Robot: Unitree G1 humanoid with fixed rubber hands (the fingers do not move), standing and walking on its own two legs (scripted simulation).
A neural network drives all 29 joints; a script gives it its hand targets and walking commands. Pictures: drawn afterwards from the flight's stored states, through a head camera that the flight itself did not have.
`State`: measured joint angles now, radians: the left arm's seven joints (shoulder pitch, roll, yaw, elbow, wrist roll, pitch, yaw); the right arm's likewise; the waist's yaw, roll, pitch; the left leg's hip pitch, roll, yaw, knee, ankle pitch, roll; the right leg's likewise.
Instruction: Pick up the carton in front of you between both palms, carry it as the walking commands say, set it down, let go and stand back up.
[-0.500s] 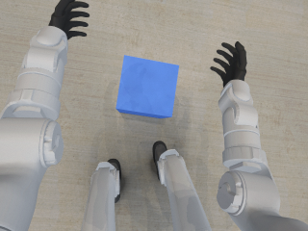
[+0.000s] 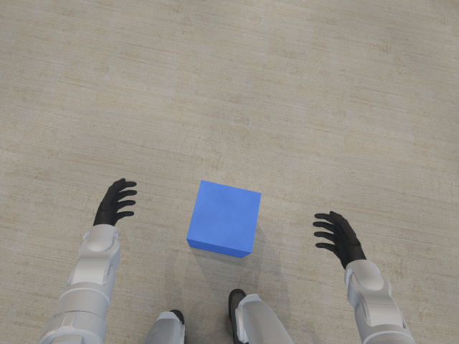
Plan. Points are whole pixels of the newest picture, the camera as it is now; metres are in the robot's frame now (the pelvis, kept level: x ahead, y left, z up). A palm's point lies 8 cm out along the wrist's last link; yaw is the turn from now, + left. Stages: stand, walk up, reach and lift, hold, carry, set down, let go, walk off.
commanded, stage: let go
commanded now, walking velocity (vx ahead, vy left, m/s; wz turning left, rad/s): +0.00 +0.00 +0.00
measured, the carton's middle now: (222, 222) +0.42 -0.06 -0.61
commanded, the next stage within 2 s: stand in 0.88 s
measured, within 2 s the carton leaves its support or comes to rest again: neither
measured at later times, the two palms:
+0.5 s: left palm (28, 303) +0.22 +0.26 -0.03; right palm (353, 290) +0.20 -0.21 -0.02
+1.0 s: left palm (28, 340) +0.17 +0.26 -0.04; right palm (385, 318) +0.15 -0.26 -0.04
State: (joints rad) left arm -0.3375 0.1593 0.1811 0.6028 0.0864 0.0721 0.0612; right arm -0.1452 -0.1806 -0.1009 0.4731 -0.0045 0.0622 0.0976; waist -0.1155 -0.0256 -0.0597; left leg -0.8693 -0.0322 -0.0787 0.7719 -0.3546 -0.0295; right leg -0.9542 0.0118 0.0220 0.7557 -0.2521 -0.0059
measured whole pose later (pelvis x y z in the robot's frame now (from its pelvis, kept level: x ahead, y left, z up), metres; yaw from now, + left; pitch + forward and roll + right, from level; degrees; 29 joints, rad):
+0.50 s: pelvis +0.05 +0.03 +0.04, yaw -2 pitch +2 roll -1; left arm 0.21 0.20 0.05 0.46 0.01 0.05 -0.04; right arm 0.23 -0.22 -0.03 0.43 0.01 0.06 0.07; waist 0.00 0.02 0.03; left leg -0.15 -0.02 -0.05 0.44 -0.32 0.02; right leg -0.23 0.01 0.06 0.41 -0.21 0.03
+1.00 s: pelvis +0.04 +0.01 +0.04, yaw -5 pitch +1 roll -1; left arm 0.31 0.24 0.04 0.61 0.04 0.00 0.00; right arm 0.27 -0.29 -0.03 0.52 -0.06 0.03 -0.03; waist -0.01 0.06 -0.03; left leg -0.18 0.03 0.01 0.54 -0.39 -0.01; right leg -0.30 0.05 0.08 0.54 -0.26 0.01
